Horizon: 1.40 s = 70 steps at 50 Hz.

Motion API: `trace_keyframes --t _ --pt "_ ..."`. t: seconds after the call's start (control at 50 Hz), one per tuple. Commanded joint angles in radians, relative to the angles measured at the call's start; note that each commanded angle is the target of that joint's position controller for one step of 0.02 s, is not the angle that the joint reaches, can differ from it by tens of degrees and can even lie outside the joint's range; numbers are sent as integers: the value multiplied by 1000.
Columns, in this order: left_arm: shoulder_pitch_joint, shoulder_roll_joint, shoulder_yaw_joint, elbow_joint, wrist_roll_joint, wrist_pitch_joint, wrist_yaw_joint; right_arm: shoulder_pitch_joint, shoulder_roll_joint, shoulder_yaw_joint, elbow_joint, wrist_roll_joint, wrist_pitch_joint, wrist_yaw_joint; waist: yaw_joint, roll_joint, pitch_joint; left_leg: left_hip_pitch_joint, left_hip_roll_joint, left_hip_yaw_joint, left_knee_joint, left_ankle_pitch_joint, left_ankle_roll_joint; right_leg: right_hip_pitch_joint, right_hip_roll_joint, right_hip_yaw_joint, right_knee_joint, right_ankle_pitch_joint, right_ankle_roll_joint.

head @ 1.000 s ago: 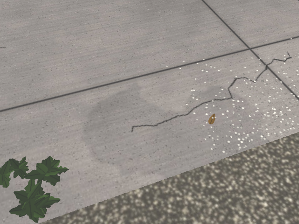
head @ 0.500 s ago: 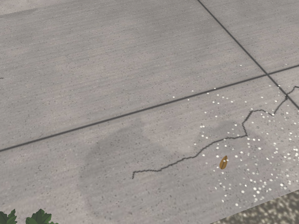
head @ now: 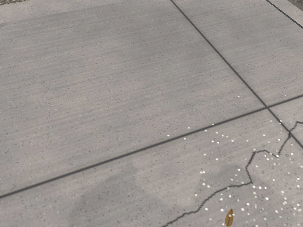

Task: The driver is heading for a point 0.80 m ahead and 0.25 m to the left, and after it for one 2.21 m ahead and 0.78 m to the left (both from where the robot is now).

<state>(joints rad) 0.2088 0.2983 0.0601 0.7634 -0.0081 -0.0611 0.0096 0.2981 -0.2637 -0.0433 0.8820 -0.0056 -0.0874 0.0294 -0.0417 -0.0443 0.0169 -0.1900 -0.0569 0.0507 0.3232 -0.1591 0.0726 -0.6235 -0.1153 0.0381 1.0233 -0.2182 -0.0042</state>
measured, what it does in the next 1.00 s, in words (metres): walks ahead, turning left: right foot, then left foot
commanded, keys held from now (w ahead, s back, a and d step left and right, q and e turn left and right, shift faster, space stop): w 0.18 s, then w+q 0.82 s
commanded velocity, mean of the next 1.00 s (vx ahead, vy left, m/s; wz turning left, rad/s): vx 0.50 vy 0.00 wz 0.35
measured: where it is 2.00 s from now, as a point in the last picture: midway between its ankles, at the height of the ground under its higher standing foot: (113, 166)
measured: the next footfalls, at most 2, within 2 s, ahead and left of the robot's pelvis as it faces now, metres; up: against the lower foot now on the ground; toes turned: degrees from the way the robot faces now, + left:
right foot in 0.30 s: +0.35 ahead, -0.16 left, +0.00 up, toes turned +0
left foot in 0.82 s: +0.58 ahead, +0.14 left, +0.00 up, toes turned +21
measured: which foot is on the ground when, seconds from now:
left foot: down 0.00-0.32, up 0.34-0.80, down 0.82-1.00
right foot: up 0.00-0.28, down 0.30-0.84, up 0.86-1.00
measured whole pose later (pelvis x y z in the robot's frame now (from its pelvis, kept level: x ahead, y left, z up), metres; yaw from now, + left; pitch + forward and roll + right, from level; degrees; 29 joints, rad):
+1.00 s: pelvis +0.53 +0.05 -0.01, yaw +24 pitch +1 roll -1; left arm 0.13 0.29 0.07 0.80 0.00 -0.11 0.00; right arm 0.26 -0.28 -0.08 0.76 0.01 -0.05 0.03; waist -0.02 -0.02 0.07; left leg -0.30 -0.09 -0.01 0.45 -0.16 0.11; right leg -0.48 -0.08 0.05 1.15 -0.35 0.01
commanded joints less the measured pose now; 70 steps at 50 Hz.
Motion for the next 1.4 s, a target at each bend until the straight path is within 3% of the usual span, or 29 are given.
trace_keyframes --t 0.02,0.1,0.2,0.24,0.28,0.3,0.32,0.34,0.36,0.4,0.48,0.6,0.72,0.78,0.82,0.84,0.86,0.88,0.9,0.92,0.96,1.06,1.2,1.26,1.3,1.32,1.34,1.36,1.4 --pt "-11 49 12 -58 7 -6 1 -43 -159 -34 -55 5 -17 -16 31 98 -4 41 264 -194 -198 199 160 -66 -34 21 -132 155 22" --pt "-146 18 -2 -85 -1 -19 -16 19 -176 -35 -28 17 -6 -26 -21 97 26 70 235 -120 -205 186 127 -18 6 -23 -368 319 21" --pt "-266 30 -4 -132 -9 -33 -45 98 -187 -41 17 25 21 -30 -52 101 66 214 301 -151 -136 217 120 -38 35 -21 -496 254 -9" --pt "-236 54 4 -132 -7 -40 -51 90 -199 -47 22 29 32 -36 -16 115 50 251 319 -180 -75 297 106 22 54 -18 -531 179 -30" --pt "-52 109 34 -80 -2 -47 -43 47 -206 -48 13 30 39 -38 93 118 -60 211 266 -153 123 525 73 304 101 -59 -578 166 -68" --pt "124 167 56 -38 11 -47 -32 41 -160 -30 -6 16 37 -38 165 85 -204 59 209 -120 356 424 39 609 18 10 -518 199 -114" --pt "234 264 81 -20 26 -37 -24 152 -48 2 -28 10 19 -33 148 -133 -367 -355 52 -41 752 23 -41 1030 -249 406 -535 70 -247" --pt "256 194 62 -17 17 -32 -24 153 -74 0 -15 25 1 -29 163 -212 -440 -485 19 -166 918 -423 -46 1049 -320 654 -673 -53 -281" --pt "191 135 42 -19 12 -31 -21 70 -166 -29 -35 54 -4 -26 162 -130 -276 -563 78 -190 986 -373 -37 923 -284 521 -703 -122 -231" --pt "57 75 23 -22 11 -35 -21 -22 -155 -35 -58 44 3 -33 107 -49 -92 -532 159 -148 914 -215 -36 648 -210 292 -780 -40 -186" --pt "-31 53 23 2 22 -62 -23 24 -80 -39 -52 40 57 -36 27 -59 -10 -420 203 -152 832 -89 -57 448 -154 56 -889 141 -175" --pt "1 102 40 45 24 -55 1 -117 -56 -34 -113 27 56 -15 54 -10 37 -473 192 -117 527 181 -69 499 -127 -145 -915 255 -161" --pt "81 149 60 88 -4 -18 9 -285 -52 -25 -200 25 56 20 108 9 89 -508 167 -31 337 133 -25 684 -185 -221 -858 339 -142" --pt "55 188 72 85 -19 4 14 -230 -94 -47 -217 26 62 28 49 -33 23 -370 87 48 325 -18 29 741 -190 -260 -682 759 -110" --pt "25 186 67 76 -26 18 15 32 -181 -100 -155 33 67 15 -99 -12 -118 0 -7 76 244 11 94 635 -131 -302 -313 854 -60" --pt "47 129 45 55 7 9 16 167 -283 -135 -125 36 78 -8 -133 138 -202 291 138 -177 217 24 158 367 -76 -305 15 447 -7" --pt "100 10 9 -4 22 -23 7 88 -355 -137 -158 38 66 -8 -7 347 -293 546 358 -784 43 -185 358 -46 160 -149 349 -354 52" --pt "4 97 20 -13 -15 -65 -8 104 -265 -107 -178 28 49 4 -77 190 -341 569 388 -859 -56 -215 340 -149 125 54 404 -355 23" --pt "-65 117 25 -37 -44 -84 -15 85 -212 -93 -169 21 33 6 -74 145 -221 487 359 -708 -48 -129 296 -199 84 45 366 -274 -3" --pt "-68 103 22 -29 -28 -92 -8 28 -186 -85 -173 25 23 6 -25 59 -132 339 309 -576 -36 1 257 -159 38 45 267 -195 -11" --pt "-50 120 36 -13 9 -76 -1 -64 -132 -67 -201 14 20 -4 38 76 -89 155 246 -446 -59 156 224 -28 -7 50 139 -113 -1" --pt "-124 68 24 -44 22 -37 -1 -20 -180 -79 -200 22 18 -36 37 77 -35 14 199 -345 -109 255 214 -5 20 18 -125 47 69" --pt "-311 64 13 -109 5 -55 -26 61 -181 -80 -172 29 38 -50 -34 137 9 -15 163 -356 -41 117 135 112 107 24 -496 307 61" --pt "-272 101 29 -109 14 -68 -34 63 -176 -82 -175 26 61 -64 -8 168 -24 73 168 -425 109 259 95 168 138 34 -556 226 26" --pt "-147 124 43 -79 26 -78 -28 7 -151 -74 -206 28 68 -68 67 173 -88 60 104 -418 270 336 39 345 123 15 -633 315 -18" --pt "-32 180 54 -72 48 -80 -22 -5 -100 -56 -239 13 65 -67 110 89 -224 -54 44 -363 507 179 -8 601 -36 135 -570 554 -82" --pt "28 222 59 -63 59 -61 -18 206 -30 -38 -234 17 64 -65 33 -201 -387 -352 -100 -260 829 -561 -79 949 -324 473 -525 820 -271" --pt "39 184 56 -59 20 -42 -25 269 -143 -51 -221 30 66 -60 33 -224 -441 -447 -19 -259 989 -555 -100 949 -376 633 -568 577 -308" --pt "-71 78 22 -94 23 -11 -12 68 -218 -77 -241 32 96 -69 67 -60 -213 -504 50 -189 1023 -402 -138 708 -251 355 -627 412 -229"
Velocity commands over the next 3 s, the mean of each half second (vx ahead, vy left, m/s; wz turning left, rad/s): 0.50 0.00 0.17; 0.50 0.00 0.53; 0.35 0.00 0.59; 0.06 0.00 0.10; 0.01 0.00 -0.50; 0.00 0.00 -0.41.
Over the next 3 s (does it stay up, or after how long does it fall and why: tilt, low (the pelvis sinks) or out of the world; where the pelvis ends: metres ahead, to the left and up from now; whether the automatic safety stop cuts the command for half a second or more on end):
stays up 0.81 0.16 -0.01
